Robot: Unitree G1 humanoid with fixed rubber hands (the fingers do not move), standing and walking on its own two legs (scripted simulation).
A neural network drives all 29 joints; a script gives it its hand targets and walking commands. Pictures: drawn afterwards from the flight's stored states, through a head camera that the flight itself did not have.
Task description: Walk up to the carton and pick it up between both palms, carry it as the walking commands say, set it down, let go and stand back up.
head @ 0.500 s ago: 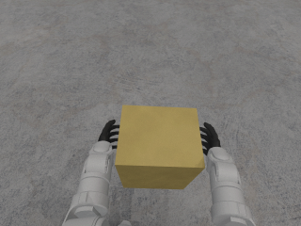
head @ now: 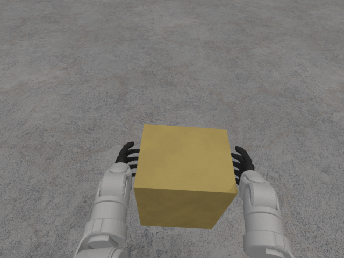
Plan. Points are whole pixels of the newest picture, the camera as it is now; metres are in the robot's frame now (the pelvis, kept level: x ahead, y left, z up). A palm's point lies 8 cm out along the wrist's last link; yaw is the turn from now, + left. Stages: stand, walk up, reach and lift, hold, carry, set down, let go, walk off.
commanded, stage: reach and lift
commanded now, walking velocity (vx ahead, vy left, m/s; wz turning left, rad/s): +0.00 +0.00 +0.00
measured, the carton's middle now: (180, 180) +0.34 +0.01 -0.05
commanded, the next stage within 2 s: hold in 1.36 s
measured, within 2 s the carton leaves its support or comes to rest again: neither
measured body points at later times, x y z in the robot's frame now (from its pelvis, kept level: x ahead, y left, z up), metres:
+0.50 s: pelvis +0.00 +0.00 +0.01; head -0.03 +0.02 +0.46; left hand +0.34 +0.16 +0.06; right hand +0.33 -0.15 +0.06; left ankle +0.05 +0.15 -0.73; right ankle +0.03 -0.16 -0.73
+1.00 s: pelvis +0.01 +0.00 +0.01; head -0.03 +0.02 +0.46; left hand +0.33 +0.16 +0.05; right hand +0.33 -0.15 +0.06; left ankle +0.05 +0.15 -0.73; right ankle +0.03 -0.16 -0.73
